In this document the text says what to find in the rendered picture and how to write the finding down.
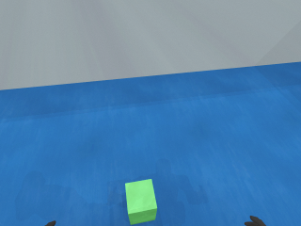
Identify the robot right hand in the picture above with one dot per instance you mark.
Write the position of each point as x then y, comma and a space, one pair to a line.
255, 222

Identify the carton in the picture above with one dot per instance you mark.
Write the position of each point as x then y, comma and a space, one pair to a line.
141, 202

